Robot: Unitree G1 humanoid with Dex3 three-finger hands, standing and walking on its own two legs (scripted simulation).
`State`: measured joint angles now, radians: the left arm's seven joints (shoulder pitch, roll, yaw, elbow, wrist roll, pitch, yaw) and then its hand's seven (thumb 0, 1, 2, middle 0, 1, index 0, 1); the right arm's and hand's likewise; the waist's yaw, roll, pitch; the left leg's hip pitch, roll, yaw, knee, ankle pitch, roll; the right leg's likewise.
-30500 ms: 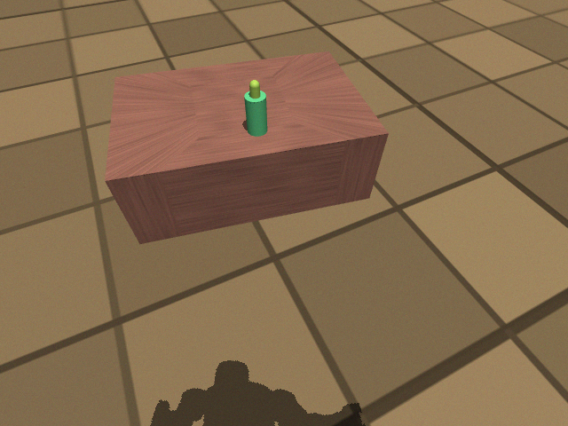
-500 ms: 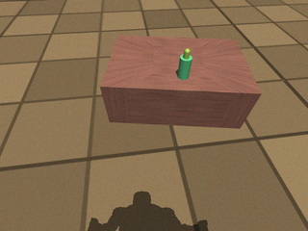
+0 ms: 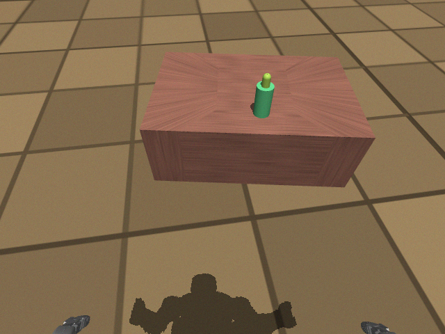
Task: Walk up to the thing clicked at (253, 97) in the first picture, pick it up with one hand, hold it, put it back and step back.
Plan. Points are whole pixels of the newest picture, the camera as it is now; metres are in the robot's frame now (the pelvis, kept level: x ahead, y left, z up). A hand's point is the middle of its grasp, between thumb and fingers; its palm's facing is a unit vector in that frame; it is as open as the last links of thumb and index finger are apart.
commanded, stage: step back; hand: right
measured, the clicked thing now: (264, 94) +1.11 -0.16 -0.28
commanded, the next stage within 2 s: stand in 0.06 s
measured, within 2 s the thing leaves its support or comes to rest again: neither
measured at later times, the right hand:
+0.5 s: hand out of the picture +0.08 -0.24 -0.15, palm faces -0.03 +0.94 -0.33, open 7.4 cm
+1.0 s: hand out of the picture +0.04 -0.26 -0.15, palm faces -0.04 +0.94 -0.33, open 7.4 cm
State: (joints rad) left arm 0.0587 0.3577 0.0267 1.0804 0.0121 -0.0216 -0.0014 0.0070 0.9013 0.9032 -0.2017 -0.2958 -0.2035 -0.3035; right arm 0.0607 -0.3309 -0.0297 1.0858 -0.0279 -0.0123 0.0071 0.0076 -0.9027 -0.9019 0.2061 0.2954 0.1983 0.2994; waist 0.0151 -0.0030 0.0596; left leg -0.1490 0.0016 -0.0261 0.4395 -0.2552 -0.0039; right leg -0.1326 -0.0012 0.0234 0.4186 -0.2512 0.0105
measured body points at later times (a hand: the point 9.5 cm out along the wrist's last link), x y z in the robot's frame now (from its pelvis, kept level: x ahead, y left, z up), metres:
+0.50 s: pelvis -0.01 +0.00 +0.01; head +0.00 +0.00 +0.46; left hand +0.07 +0.30 -0.13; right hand +0.08 -0.29 -0.12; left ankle -0.01 +0.12 -0.74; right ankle -0.01 -0.13 -0.74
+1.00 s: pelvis -0.03 -0.01 +0.01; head -0.02 -0.01 +0.46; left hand +0.04 +0.30 -0.13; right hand +0.04 -0.31 -0.13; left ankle -0.01 +0.12 -0.74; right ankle -0.01 -0.13 -0.74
